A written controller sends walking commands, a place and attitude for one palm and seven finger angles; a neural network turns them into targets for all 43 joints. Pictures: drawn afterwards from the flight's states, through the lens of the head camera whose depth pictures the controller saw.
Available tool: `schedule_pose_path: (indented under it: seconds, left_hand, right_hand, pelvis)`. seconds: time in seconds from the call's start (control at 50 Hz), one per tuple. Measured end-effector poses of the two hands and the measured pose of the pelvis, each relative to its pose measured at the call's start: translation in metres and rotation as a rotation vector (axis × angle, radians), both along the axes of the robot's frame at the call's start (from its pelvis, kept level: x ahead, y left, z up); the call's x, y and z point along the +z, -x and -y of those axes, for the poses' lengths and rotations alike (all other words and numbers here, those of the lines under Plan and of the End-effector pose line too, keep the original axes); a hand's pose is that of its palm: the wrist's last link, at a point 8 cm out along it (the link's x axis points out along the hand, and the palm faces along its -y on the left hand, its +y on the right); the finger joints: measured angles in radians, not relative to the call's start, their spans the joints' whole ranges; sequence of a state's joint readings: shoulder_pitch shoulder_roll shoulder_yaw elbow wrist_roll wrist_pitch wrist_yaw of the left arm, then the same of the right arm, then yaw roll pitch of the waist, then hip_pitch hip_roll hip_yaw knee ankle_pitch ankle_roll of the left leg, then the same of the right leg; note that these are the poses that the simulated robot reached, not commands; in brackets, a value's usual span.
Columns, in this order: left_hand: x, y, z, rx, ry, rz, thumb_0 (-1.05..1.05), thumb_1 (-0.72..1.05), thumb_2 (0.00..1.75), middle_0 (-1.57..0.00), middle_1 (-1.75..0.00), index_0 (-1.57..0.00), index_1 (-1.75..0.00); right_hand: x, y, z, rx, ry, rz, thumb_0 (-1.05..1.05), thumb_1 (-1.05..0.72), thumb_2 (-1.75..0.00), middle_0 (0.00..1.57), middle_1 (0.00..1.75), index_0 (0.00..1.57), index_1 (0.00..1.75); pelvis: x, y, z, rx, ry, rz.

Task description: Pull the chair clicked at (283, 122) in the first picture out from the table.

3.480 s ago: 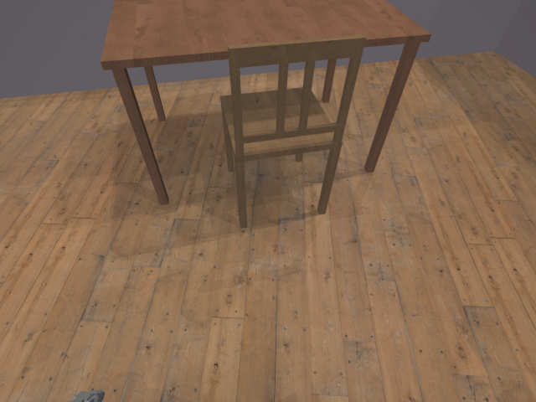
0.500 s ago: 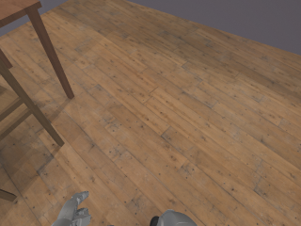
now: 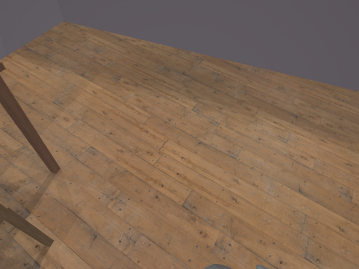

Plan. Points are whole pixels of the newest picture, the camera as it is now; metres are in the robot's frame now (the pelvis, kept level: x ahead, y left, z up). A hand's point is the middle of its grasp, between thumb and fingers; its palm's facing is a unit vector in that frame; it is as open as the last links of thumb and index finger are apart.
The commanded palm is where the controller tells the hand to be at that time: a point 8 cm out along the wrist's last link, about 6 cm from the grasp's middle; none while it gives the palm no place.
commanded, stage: walk to a spot facing it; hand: left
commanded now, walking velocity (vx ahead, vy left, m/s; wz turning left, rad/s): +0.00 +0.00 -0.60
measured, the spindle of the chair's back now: out of the picture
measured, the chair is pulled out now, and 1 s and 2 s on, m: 0.00 0.00 0.00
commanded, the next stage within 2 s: turn to face it in 0.34 s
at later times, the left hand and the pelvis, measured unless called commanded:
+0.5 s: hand (140, 211) +0.29 +0.13 -0.16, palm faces -0.27 -0.93 -0.26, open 7.4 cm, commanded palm none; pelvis +0.12 -0.03 -0.01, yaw -16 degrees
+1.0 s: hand (121, 221) +0.26 +0.18 -0.17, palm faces -0.07 -0.97 -0.24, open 7.4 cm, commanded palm none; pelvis +0.16 -0.01 +0.00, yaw -6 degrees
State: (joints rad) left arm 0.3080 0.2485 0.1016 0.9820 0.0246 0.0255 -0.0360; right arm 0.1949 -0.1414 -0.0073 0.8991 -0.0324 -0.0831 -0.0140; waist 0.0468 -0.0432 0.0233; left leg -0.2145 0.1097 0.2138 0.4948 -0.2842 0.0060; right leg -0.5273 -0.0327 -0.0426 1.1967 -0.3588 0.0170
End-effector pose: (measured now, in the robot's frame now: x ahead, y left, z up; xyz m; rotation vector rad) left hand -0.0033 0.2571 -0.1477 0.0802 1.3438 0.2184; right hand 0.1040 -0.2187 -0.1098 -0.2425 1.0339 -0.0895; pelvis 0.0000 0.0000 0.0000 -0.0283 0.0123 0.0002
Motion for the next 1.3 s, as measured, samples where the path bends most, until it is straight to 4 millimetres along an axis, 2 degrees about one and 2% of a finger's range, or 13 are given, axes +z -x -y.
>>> schedule_pose_path:
  seconds: [0.08, 0.16, 0.24, 0.3, 0.36, 0.54, 0.6, 0.68, 0.84, 0.96, 1.08, 1.2, 1.3]
  left_hand:
    - [0.003, -0.063, 0.003, -0.079, 0.017, 0.032, 0.01, 0.91, 0.9, -0.19, -0.3, -0.19, -0.3]
    - [0.001, -0.133, 0.019, -0.176, 0.026, 0.074, 0.01, 0.91, 0.9, -0.19, -0.3, -0.19, -0.3]
    - [-0.002, -0.206, 0.045, -0.29, 0.013, 0.135, 0.01, 0.91, 0.9, -0.19, -0.3, -0.19, -0.3]
    - [-0.006, -0.252, 0.063, -0.349, -0.015, 0.218, 0.01, 0.91, 0.9, -0.19, -0.3, -0.2, -0.3]
    - [0.001, -0.275, 0.071, -0.367, -0.035, 0.247, 0.0, 0.91, 0.9, -0.2, -0.3, -0.2, -0.3]
    - [0.018, -0.304, 0.074, -0.444, -0.053, 0.204, 0.01, 0.91, 0.9, -0.2, -0.3, -0.2, -0.3]
    - [0.016, -0.312, 0.071, -0.434, -0.03, 0.22, 0.01, 0.9, 0.9, -0.2, -0.3, -0.2, -0.3]
    - [0.001, -0.316, 0.062, -0.375, 0.019, 0.231, 0.01, 0.9, 0.9, -0.2, -0.3, -0.2, -0.3]
    - [0.002, -0.281, 0.037, -0.276, 0.016, 0.096, 0.01, 0.91, 0.9, -0.2, -0.3, -0.2, -0.3]
    - [0.009, -0.26, 0.026, -0.22, -0.04, 0.047, 0.01, 0.91, 0.9, -0.2, -0.3, -0.2, -0.3]
    - [0.018, -0.25, 0.034, -0.161, -0.109, 0.13, 0.01, 0.91, 0.9, -0.2, -0.3, -0.2, -0.3]
    - [0.033, -0.219, 0.044, -0.089, -0.131, 0.159, 0.01, 0.91, 0.9, -0.2, -0.3, -0.2, -0.3]
    - [0.03, -0.192, 0.046, -0.028, -0.114, 0.146, 0.01, 0.9, 0.9, -0.2, -0.3, -0.2, -0.3]
  right_hand:
    - [-0.002, 0.023, 0.018, -0.128, 0.04, -0.097, -0.01, -0.94, -0.9, 0.2, 0.3, 0.21, 0.3]
    - [-0.01, 0.053, 0.034, -0.227, 0.051, -0.221, -0.01, -0.93, -0.9, 0.2, 0.3, 0.2, 0.3]
    - [-0.028, 0.08, 0.046, -0.332, 0.027, -0.331, 0.0, -0.92, -0.9, 0.2, 0.29, 0.2, 0.3]
    - [-0.048, 0.088, 0.055, -0.382, -0.004, -0.396, 0.0, -0.92, -0.9, 0.2, 0.29, 0.2, 0.3]
    - [-0.052, 0.074, 0.06, -0.407, -0.013, -0.393, 0.01, -0.91, -0.9, 0.2, 0.29, 0.2, 0.3]
    - [-0.033, -0.023, 0.054, -0.413, -0.047, -0.134, 0.01, -0.91, -0.9, 0.2, 0.29, 0.2, 0.3]
    - [-0.03, -0.04, 0.041, -0.401, -0.05, -0.109, 0.01, -0.91, -0.9, 0.2, 0.29, 0.2, 0.3]
    - [-0.031, -0.05, 0.02, -0.377, -0.039, -0.134, 0.0, -0.92, -0.9, 0.2, 0.29, 0.2, 0.3]
    - [-0.018, -0.05, 0.011, -0.327, -0.024, -0.244, 0.0, -0.93, -0.9, 0.2, 0.3, 0.2, 0.3]
    - [-0.022, -0.046, 0.027, -0.298, -0.022, -0.284, 0.01, -0.91, -0.9, 0.2, 0.3, 0.2, 0.3]
    - [-0.042, -0.05, 0.062, -0.244, -0.034, -0.292, 0.01, -0.91, -0.9, 0.2, 0.3, 0.2, 0.3]
    - [-0.037, -0.087, 0.085, -0.15, -0.022, -0.242, 0.01, -0.91, -0.9, 0.2, 0.29, 0.2, 0.3]
    - [-0.027, -0.129, 0.084, -0.054, -0.005, -0.182, 0.01, -0.91, -0.9, 0.19, 0.29, 0.2, 0.3]
  pelvis:
    - [0.003, -0.025, -0.004, -0.051, 0.007, -0.005]
    - [-0.001, -0.048, 0.0, -0.101, 0.001, -0.005]
    - [-0.013, -0.074, 0.012, -0.154, -0.01, -0.001]
    - [-0.029, -0.092, 0.026, -0.177, -0.022, 0.007]
    - [-0.027, -0.101, 0.03, -0.207, -0.017, 0.023]
    - [-0.009, -0.129, 0.022, -0.29, -0.022, 0.01]
    - [-0.009, -0.142, 0.015, -0.286, -0.01, 0.015]
    - [-0.015, -0.161, 0.002, -0.247, 0.015, 0.023]
    - [0.0, -0.171, -0.005, -0.197, 0.003, -0.015]
    - [0.001, -0.164, 0.004, -0.137, -0.002, -0.033]
    - [-0.01, -0.151, 0.028, -0.059, -0.027, -0.026]
    - [-0.003, -0.145, 0.039, 0.031, -0.052, 0.006]
    - [-0.001, -0.142, 0.038, 0.101, -0.07, 0.015]
